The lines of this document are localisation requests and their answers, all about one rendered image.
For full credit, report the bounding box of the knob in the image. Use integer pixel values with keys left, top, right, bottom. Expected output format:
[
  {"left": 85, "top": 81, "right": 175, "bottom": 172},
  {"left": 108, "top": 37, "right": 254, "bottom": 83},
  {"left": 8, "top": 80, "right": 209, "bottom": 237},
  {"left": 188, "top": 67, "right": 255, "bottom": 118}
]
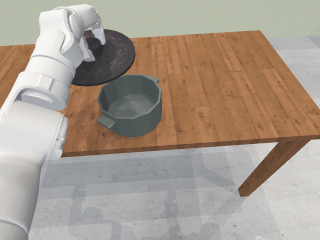
[{"left": 86, "top": 37, "right": 103, "bottom": 57}]

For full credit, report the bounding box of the pot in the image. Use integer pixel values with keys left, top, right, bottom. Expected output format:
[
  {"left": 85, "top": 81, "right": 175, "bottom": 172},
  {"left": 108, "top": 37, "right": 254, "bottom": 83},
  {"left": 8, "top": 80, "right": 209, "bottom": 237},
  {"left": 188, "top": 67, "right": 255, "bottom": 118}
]
[{"left": 96, "top": 74, "right": 162, "bottom": 137}]

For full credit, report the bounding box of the robot left upper arm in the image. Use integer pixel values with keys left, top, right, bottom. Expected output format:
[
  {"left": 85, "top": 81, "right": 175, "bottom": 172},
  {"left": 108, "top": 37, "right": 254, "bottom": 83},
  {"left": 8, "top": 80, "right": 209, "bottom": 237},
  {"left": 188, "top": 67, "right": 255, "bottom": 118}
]
[{"left": 0, "top": 100, "right": 69, "bottom": 240}]

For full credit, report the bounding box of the lid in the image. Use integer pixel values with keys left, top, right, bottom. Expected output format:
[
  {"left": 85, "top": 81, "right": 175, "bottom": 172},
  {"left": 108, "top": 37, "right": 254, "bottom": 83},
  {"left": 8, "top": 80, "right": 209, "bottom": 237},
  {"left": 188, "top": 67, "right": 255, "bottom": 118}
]
[{"left": 71, "top": 29, "right": 136, "bottom": 87}]

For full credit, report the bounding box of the robot left forearm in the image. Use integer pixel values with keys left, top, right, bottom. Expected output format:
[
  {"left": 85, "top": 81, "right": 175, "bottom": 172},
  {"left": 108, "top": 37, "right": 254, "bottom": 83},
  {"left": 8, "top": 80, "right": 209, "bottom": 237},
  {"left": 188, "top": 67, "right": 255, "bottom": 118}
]
[{"left": 0, "top": 6, "right": 85, "bottom": 128}]

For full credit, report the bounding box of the left robot hand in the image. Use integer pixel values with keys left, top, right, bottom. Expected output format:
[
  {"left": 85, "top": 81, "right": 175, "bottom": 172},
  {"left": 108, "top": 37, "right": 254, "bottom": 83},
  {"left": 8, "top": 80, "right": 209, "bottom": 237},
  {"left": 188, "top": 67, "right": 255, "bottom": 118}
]
[{"left": 66, "top": 4, "right": 106, "bottom": 62}]

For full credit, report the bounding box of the table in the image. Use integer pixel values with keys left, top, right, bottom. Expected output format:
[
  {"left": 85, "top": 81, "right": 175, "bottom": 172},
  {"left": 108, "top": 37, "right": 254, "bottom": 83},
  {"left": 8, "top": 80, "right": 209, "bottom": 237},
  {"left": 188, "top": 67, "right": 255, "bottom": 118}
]
[{"left": 0, "top": 30, "right": 320, "bottom": 197}]

